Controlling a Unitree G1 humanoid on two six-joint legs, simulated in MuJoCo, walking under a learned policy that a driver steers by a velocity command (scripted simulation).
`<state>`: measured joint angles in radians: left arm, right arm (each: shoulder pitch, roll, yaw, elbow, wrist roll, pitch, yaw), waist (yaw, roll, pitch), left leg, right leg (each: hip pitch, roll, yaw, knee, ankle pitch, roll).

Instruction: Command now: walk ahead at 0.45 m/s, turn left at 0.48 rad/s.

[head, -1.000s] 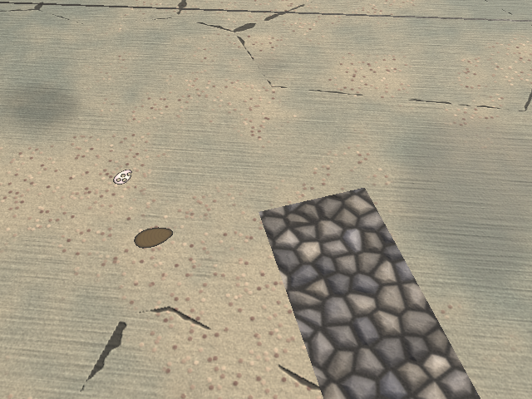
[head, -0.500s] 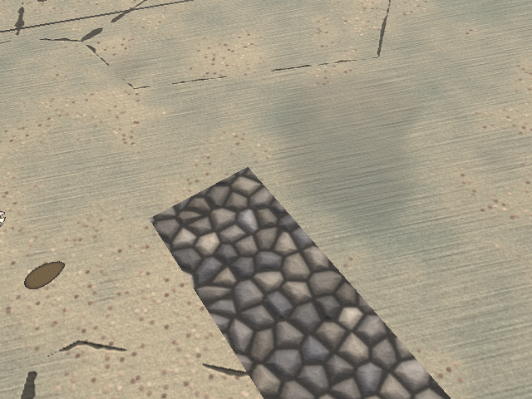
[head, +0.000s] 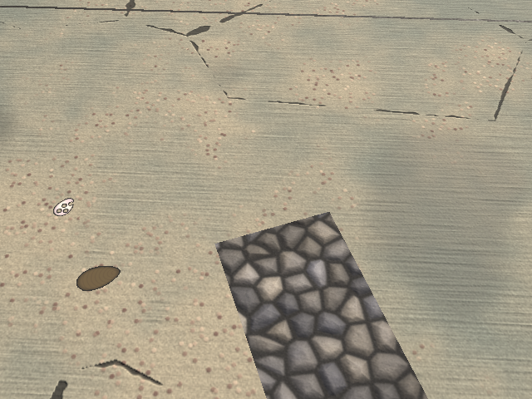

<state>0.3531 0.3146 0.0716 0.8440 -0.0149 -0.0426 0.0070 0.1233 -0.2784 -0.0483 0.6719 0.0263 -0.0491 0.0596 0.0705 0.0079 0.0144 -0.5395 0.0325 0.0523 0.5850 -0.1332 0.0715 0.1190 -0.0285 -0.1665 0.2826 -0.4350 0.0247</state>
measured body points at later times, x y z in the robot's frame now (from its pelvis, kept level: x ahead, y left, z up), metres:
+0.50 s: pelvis +0.30 +0.02 +0.00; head +0.33 +0.03 +0.45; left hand +0.47 +0.30 -0.07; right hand +0.40 -0.27 -0.11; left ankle +0.13 +0.11 -0.72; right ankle +0.46 -0.06 -0.72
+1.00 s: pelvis +0.59 +0.06 +0.01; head +0.61 +0.05 +0.46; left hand +0.59 +0.35 -0.10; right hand +0.83 -0.18 -0.05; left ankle +0.72 +0.17 -0.72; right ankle +0.46 -0.05 -0.72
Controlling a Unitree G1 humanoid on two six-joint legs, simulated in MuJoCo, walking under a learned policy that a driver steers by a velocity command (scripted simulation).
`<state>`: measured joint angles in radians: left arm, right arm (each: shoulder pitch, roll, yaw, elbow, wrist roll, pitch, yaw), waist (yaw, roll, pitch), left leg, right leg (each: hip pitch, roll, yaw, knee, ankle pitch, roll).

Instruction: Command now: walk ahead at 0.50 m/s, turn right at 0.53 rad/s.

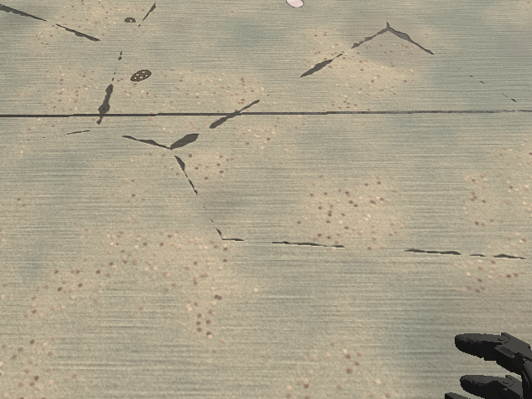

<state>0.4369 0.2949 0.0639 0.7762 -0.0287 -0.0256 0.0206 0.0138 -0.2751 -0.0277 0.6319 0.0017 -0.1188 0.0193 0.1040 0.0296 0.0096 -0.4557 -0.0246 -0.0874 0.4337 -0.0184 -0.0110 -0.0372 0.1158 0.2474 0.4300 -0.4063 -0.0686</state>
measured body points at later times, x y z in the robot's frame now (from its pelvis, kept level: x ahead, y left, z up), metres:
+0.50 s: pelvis +0.26 -0.04 +0.00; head +0.29 -0.05 +0.44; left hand +0.55 +0.12 -0.06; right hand +0.16 -0.31 -0.13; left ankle +0.13 +0.13 -0.73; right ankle +0.36 -0.18 -0.73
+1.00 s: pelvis +0.47 -0.06 +0.00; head +0.50 -0.05 +0.45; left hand +0.55 +0.21 -0.14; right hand +0.64 -0.32 -0.10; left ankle +0.58 +0.03 -0.73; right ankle +0.36 -0.18 -0.71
